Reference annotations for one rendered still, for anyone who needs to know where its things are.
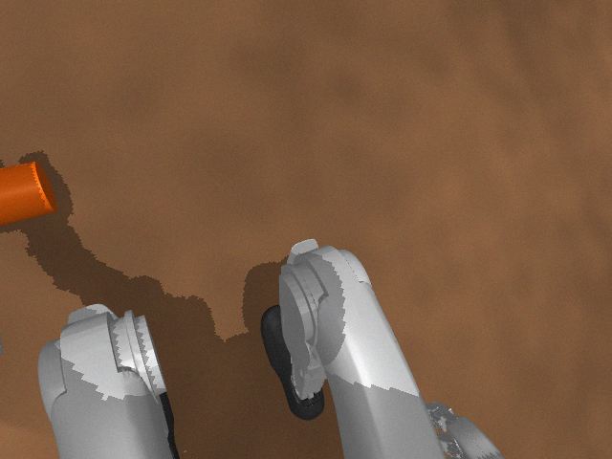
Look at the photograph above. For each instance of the bottle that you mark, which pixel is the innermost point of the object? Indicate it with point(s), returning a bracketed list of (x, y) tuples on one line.
[(25, 193)]

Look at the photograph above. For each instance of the right robot hand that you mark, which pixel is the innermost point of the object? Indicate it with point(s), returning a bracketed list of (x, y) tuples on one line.
[(464, 439)]

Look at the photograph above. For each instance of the left robot foot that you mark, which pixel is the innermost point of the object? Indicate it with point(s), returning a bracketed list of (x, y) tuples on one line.
[(170, 423)]

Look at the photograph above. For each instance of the right robot foot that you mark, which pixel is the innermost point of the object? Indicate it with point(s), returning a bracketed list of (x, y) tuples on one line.
[(280, 360)]

